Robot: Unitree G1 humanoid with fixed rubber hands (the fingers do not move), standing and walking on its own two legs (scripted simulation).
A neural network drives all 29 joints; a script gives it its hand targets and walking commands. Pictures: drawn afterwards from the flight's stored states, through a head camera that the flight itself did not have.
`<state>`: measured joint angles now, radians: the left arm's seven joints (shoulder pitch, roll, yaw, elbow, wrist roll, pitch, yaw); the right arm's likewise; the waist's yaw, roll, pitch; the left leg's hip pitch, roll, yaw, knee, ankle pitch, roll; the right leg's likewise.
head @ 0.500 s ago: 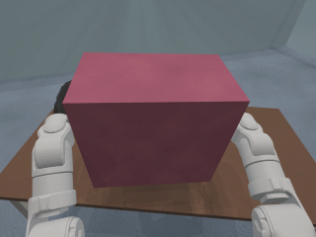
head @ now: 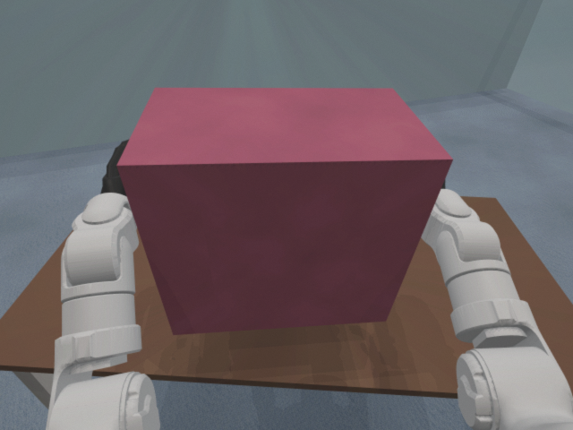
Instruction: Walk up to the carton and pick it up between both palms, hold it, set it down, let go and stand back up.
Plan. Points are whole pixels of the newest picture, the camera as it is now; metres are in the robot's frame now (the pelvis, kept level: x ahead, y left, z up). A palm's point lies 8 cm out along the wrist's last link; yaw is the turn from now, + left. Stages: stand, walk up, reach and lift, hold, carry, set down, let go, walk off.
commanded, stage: reach and lift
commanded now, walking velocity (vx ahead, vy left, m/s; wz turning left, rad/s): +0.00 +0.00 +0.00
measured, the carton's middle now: (280, 214) +0.37 +0.00 +0.18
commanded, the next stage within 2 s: hold in 0.30 s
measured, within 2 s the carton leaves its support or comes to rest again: neither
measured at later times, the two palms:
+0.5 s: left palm (117, 190) +0.36 +0.20 +0.23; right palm (426, 182) +0.37 -0.20 +0.22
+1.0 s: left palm (111, 185) +0.36 +0.20 +0.24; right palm (431, 173) +0.36 -0.20 +0.24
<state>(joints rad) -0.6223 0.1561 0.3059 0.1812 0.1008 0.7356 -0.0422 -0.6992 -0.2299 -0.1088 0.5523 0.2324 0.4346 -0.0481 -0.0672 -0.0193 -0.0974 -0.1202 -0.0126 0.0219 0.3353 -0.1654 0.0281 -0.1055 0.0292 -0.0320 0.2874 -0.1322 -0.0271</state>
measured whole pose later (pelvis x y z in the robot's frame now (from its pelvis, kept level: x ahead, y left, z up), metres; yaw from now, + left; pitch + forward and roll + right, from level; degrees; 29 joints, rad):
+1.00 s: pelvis +0.00 +0.00 +0.00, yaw +0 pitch -3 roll -1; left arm -0.65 0.16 0.33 0.12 0.10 0.83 -0.04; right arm -0.77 -0.27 -0.08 0.52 0.30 0.54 -0.08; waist -0.08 -0.01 -0.12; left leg -0.11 -0.01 0.01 0.34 -0.17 0.03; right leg -0.08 0.04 -0.03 0.25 -0.12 -0.03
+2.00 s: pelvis +0.00 +0.00 +0.00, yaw +0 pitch -3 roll -1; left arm -0.63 0.15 0.33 0.10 0.10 0.82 -0.05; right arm -0.73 -0.25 -0.09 0.48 0.29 0.54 -0.08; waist -0.08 -0.01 -0.10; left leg -0.11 -0.01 0.00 0.34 -0.17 0.03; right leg -0.07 0.04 -0.02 0.25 -0.12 -0.03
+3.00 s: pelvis +0.00 +0.00 +0.00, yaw +1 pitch -3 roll -1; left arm -0.65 0.16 0.33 0.13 0.11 0.82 -0.05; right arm -0.75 -0.25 -0.09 0.52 0.29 0.52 -0.08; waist -0.08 -0.02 -0.10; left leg -0.11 -0.01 -0.01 0.34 -0.17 0.03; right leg -0.08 0.04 -0.02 0.25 -0.12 -0.03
